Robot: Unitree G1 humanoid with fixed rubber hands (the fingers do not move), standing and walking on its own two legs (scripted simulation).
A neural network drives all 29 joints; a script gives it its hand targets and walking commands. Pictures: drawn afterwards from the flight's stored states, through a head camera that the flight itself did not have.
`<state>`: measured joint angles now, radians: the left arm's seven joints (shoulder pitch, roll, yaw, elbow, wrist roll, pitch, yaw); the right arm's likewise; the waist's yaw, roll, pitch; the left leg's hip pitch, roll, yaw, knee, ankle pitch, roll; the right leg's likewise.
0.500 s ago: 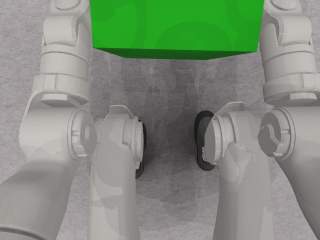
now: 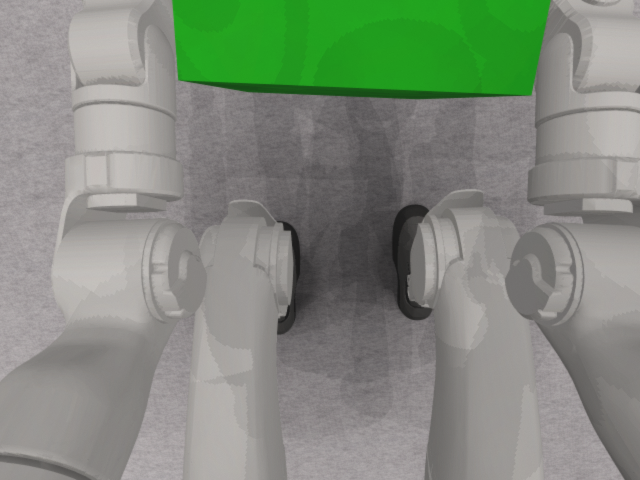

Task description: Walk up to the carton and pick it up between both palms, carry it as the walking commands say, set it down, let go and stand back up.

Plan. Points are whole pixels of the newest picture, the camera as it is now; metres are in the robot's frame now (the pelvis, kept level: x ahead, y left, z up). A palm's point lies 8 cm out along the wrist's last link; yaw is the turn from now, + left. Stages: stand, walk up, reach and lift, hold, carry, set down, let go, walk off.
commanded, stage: reach and lift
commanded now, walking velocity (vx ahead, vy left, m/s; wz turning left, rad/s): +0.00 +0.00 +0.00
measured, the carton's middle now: (345, 11) +0.52 -0.01 -0.18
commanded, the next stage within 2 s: none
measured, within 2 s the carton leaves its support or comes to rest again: neither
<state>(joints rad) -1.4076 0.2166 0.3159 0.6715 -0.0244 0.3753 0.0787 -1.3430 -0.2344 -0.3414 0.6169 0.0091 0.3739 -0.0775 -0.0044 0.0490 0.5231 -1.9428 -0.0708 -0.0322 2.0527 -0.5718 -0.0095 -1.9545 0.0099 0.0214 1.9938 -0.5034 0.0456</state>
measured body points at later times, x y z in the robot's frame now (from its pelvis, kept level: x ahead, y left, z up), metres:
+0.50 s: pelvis -0.02 +0.00 +0.05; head +0.32 -0.01 +0.33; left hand +0.55 +0.15 -0.04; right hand +0.54 -0.18 -0.05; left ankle +0.13 +0.11 -0.40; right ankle +0.15 -0.13 -0.40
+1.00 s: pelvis -0.01 +0.00 +0.11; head +0.30 -0.01 +0.42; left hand +0.52 +0.15 +0.03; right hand +0.52 -0.18 +0.03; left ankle +0.13 +0.11 -0.40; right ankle +0.15 -0.13 -0.40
